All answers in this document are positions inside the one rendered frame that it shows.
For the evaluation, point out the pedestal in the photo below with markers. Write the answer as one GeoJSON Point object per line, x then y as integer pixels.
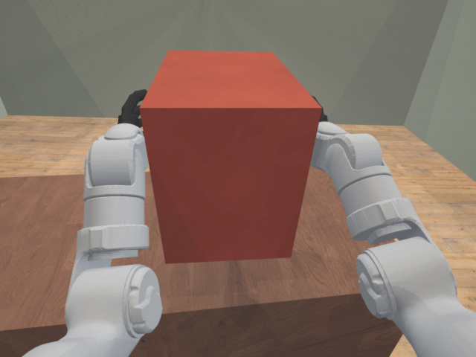
{"type": "Point", "coordinates": [306, 305]}

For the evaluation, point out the robot right hand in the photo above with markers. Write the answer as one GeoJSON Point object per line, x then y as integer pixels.
{"type": "Point", "coordinates": [323, 117]}

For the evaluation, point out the carton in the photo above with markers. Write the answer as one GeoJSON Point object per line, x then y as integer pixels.
{"type": "Point", "coordinates": [229, 138]}

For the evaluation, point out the right robot forearm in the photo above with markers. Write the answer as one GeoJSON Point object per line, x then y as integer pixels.
{"type": "Point", "coordinates": [375, 208]}

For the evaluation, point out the right robot upper arm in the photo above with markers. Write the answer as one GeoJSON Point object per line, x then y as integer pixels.
{"type": "Point", "coordinates": [409, 283]}

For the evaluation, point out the robot left hand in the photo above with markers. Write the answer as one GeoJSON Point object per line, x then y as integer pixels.
{"type": "Point", "coordinates": [130, 110]}

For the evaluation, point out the left robot forearm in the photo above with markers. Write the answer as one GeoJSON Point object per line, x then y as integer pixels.
{"type": "Point", "coordinates": [114, 194]}

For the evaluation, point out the left robot upper arm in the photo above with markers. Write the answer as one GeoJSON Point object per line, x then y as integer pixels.
{"type": "Point", "coordinates": [109, 309]}

